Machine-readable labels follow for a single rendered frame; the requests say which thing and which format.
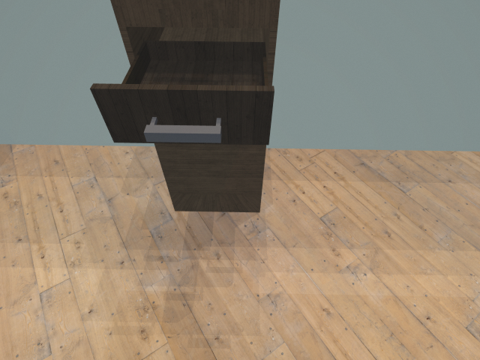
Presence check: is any cabinet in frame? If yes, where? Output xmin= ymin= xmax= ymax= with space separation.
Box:
xmin=110 ymin=0 xmax=281 ymax=212

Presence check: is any drawer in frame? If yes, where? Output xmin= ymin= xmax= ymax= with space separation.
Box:
xmin=90 ymin=40 xmax=275 ymax=145

